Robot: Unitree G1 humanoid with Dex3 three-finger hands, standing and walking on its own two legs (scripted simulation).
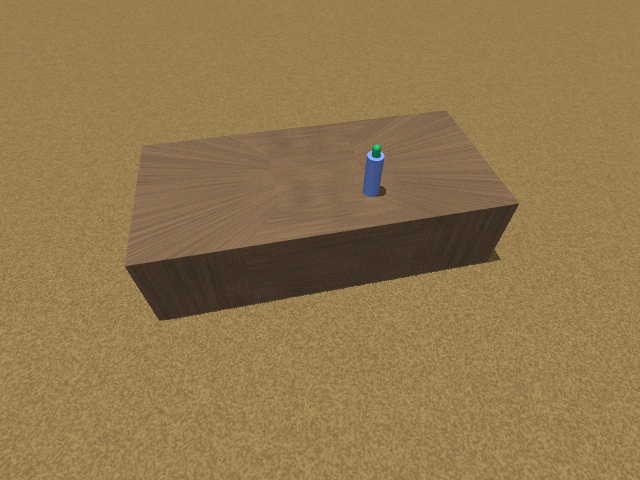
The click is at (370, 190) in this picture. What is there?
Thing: necked bottle
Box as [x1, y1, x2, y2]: [363, 144, 384, 196]
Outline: 377,144 374,145 372,150 367,154 363,192 368,196 374,196 378,193 384,156 380,151 380,146
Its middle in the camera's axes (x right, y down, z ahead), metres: +0.17 -0.22 +1.28
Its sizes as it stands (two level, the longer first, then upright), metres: 0.056 0.056 0.197
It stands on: a support 0.33 m high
